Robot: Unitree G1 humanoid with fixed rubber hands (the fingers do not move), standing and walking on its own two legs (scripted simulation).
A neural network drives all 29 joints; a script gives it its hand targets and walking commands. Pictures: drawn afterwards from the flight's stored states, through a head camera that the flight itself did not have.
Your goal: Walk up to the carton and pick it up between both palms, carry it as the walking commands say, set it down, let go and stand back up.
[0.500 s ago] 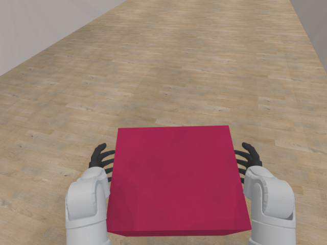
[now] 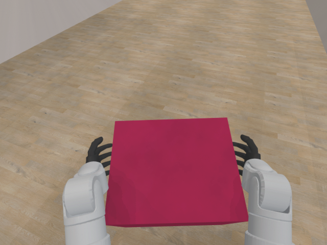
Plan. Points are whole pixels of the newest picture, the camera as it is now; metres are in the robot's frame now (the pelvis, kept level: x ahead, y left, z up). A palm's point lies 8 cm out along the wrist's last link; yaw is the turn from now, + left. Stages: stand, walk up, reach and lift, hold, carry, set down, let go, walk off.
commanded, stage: carry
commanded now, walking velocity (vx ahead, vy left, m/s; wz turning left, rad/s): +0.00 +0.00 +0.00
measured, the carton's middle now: (172, 176) +0.29 +0.00 +0.00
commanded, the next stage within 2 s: hold in 1.88 s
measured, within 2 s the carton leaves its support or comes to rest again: neither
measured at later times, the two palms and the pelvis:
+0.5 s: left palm (88, 195) +0.20 +0.18 +0.09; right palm (258, 196) +0.20 -0.17 +0.08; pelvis -0.07 +0.01 +0.00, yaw -2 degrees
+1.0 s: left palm (95, 191) +0.21 +0.17 +0.08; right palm (262, 194) +0.21 -0.18 +0.08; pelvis -0.05 +0.00 +0.00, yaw -2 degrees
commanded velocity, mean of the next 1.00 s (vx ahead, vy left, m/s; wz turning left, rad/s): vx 0.00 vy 0.00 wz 0.00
